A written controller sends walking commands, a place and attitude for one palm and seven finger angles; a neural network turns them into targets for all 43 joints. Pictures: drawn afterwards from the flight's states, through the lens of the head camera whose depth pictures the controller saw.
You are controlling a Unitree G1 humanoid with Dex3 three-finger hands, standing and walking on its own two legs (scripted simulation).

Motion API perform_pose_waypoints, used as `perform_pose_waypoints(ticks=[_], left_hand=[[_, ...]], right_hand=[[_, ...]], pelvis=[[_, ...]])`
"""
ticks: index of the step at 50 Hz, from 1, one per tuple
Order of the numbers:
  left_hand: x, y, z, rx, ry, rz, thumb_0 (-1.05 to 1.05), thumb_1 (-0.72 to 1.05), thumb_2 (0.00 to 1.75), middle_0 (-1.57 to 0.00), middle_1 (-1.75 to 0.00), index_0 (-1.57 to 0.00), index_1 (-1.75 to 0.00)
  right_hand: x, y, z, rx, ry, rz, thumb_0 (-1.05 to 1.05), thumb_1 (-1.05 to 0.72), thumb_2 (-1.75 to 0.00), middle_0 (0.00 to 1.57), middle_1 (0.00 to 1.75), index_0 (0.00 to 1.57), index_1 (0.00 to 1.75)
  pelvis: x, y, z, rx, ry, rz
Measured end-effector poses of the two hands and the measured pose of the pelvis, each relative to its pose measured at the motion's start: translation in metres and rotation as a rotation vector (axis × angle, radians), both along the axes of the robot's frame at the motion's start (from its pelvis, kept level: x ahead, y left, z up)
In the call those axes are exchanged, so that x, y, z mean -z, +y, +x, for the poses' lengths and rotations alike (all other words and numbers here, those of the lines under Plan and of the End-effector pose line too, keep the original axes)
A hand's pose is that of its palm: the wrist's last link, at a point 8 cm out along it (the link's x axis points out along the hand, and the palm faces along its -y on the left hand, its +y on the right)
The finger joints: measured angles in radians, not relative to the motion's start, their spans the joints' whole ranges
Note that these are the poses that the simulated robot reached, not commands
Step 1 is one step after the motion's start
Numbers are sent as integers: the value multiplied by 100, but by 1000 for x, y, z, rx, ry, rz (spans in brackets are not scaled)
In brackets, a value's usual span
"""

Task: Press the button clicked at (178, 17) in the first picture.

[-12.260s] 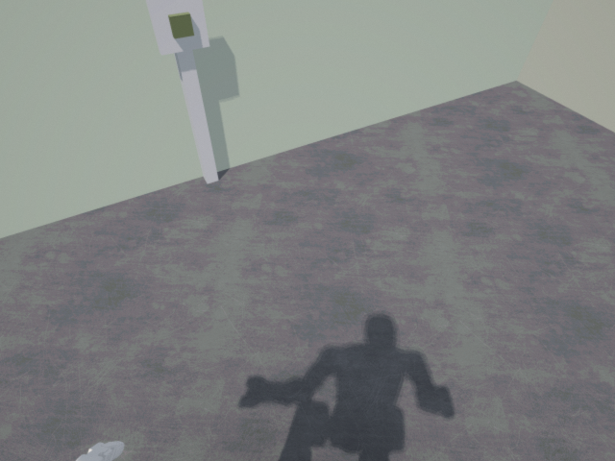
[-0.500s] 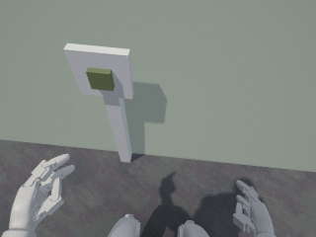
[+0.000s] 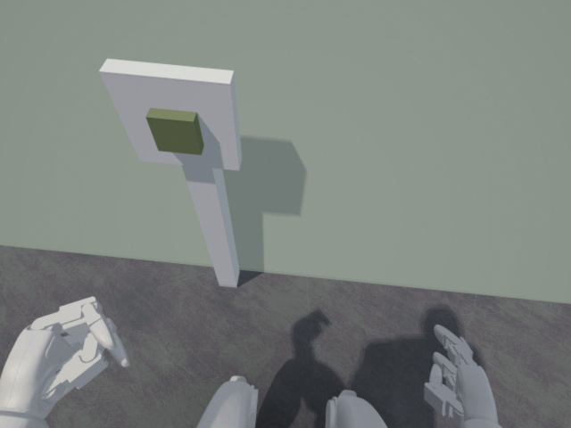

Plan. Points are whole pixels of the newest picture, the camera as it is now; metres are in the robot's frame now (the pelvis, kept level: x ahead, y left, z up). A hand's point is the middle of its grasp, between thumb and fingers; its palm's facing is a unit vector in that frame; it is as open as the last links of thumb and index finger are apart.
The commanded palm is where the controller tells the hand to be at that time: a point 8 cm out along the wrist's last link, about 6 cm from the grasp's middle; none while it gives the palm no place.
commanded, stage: raise the hand and make a fist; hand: left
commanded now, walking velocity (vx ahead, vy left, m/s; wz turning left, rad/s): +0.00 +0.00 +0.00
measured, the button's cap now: (177, 130) +0.52 +0.23 +0.08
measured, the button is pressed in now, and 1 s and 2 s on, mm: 0 0 0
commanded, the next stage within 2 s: aim a knuckle at the button in 1.18 s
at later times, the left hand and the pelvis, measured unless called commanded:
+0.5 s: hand (99, 355) +0.19 +0.23 +0.06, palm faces +0.00 -1.00 -0.04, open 3.1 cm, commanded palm +0.17 +0.28 +0.07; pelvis -0.01 +0.01 +0.01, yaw +1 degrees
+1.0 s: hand (118, 318) +0.23 +0.22 +0.07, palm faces +0.01 -1.00 -0.04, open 3.1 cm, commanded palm +0.21 +0.27 +0.08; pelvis +0.01 +0.01 +0.02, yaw +1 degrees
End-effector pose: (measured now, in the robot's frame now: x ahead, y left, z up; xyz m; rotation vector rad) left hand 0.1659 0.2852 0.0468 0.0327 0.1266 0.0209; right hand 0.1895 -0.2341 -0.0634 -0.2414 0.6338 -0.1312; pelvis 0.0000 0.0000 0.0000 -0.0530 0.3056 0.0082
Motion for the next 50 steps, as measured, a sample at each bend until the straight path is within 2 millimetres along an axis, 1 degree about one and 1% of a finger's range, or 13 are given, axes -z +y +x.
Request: perform_pose_waypoints(ticks=[5,10,18,25,28,37,44,50], left_hand=[[-3,-1,-5,-9,-49,7,2,90,90,-120,-140,-120,-139],[-3,-6,-6,24,-41,6,2,90,90,-126,-146,-126,-146],[-14,0,-3,5,-62,16,2,90,90,-129,-150,-129,-149],[-12,-3,3,22,-45,4,2,90,90,-130,-150,-129,-150],[-13,-5,7,31,-41,2,2,90,90,-130,-150,-129,-150],[-23,-6,24,16,-72,14,2,90,90,-130,-150,-129,-150],[-25,-12,36,28,-56,11,2,90,90,-130,-150,-129,-150],[-22,-13,40,11,-46,7,2,90,90,-130,-150,-129,-150]], right_hand=[[-2,2,-8,-7,9,-18,2,-90,-90,20,30,21,30],[-6,9,-15,-11,5,-14,2,-90,-90,20,30,21,30],[-13,21,-25,-20,6,0,2,-90,-90,20,30,21,30],[-15,22,-30,-28,15,-4,2,-90,-90,21,30,21,30],[-17,21,-30,-25,19,-11,2,-90,-90,21,30,21,30],[-19,16,-26,-18,39,-17,2,-90,-90,20,30,21,30],[-19,15,-19,-11,47,-6,2,-90,-90,20,30,21,30],[-19,12,-14,-11,58,-3,2,-90,-90,20,30,21,30]], pelvis=[[2,4,-5,-7,-10,-7],[1,8,-11,-11,-23,-12],[-5,12,-15,-14,-41,-14],[-8,14,-14,-16,-48,-15],[-10,15,-13,-15,-48,-14],[-14,15,-4,-15,-44,-13],[-17,13,3,-11,-40,-7],[-18,10,8,-10,-35,-3]])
